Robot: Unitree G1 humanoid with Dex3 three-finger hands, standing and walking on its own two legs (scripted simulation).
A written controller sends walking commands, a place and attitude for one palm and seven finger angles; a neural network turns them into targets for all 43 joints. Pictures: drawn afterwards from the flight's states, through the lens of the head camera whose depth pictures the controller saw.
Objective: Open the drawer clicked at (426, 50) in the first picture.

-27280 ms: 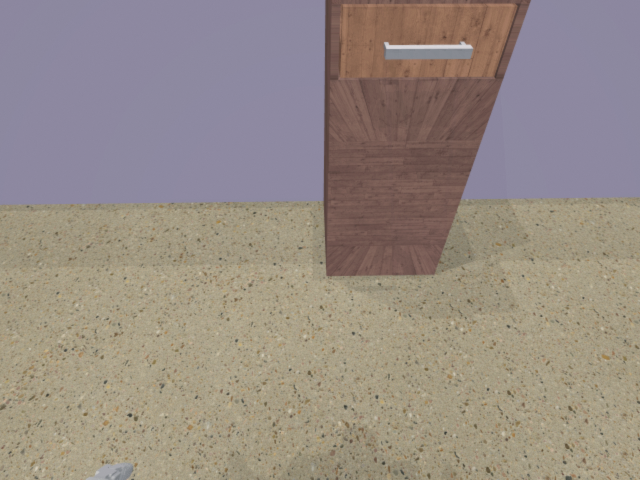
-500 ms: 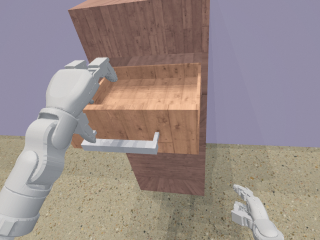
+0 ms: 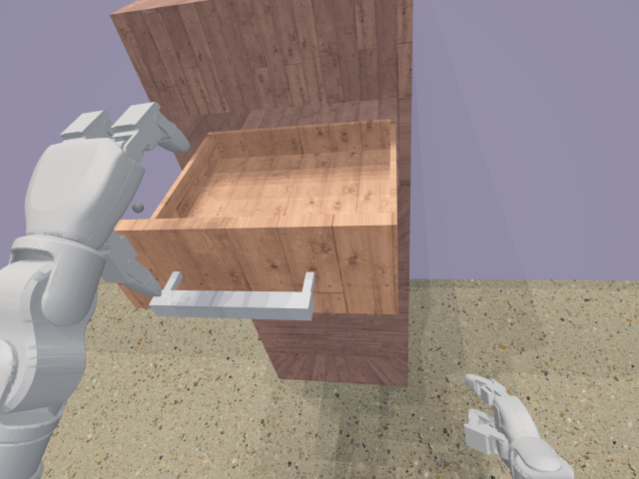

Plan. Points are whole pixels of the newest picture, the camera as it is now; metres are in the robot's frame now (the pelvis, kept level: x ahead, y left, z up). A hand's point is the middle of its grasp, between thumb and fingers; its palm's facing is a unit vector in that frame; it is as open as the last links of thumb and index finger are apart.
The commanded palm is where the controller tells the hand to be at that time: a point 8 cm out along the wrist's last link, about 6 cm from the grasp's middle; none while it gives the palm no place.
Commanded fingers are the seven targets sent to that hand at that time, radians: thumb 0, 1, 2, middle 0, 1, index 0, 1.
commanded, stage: draw the hand back to the body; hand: left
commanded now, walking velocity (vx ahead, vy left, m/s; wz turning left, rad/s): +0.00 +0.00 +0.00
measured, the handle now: (235, 291) +0.29 +0.15 +0.12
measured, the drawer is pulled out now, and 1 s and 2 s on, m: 0.29 0.29 0.29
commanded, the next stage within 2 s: step back with the hand held close in 1.36 s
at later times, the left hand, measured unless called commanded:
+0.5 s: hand (116, 242) +0.22 +0.19 +0.28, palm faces +0.37 -0.74 -0.56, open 13.7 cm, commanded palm +0.17 +0.23 +0.31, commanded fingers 0.00 -0.22 0.42 -0.28 -1.02 -0.28 -1.02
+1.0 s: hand (55, 228) +0.21 +0.22 +0.31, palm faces +0.49 -0.79 -0.37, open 10.1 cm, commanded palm +0.16 +0.28 +0.31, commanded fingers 0.00 0.65 0.80 -0.22 -0.46 -0.22 -0.46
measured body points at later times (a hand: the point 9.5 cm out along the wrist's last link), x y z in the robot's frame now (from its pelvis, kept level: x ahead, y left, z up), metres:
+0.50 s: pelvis +0.00 +0.00 +0.00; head -0.01 -0.04 +0.45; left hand +0.20 +0.23 +0.30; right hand +0.25 -0.18 -0.07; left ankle +0.02 +0.10 -0.74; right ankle +0.01 -0.09 -0.74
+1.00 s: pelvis +0.03 +0.01 +0.01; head +0.01 -0.01 +0.46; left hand +0.18 +0.26 +0.32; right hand +0.21 -0.22 -0.08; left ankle +0.02 +0.10 -0.74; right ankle +0.01 -0.09 -0.74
